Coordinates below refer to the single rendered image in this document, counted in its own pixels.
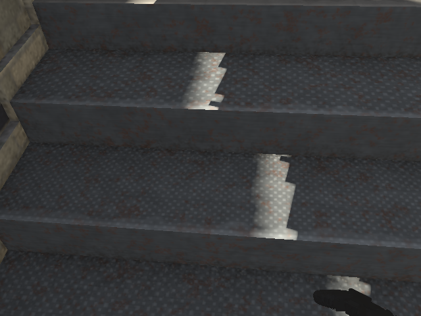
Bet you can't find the right robot hand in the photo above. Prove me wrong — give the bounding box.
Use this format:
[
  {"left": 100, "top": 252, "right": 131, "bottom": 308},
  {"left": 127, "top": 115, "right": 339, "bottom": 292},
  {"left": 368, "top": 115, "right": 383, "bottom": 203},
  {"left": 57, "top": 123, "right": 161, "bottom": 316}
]
[{"left": 313, "top": 288, "right": 394, "bottom": 316}]

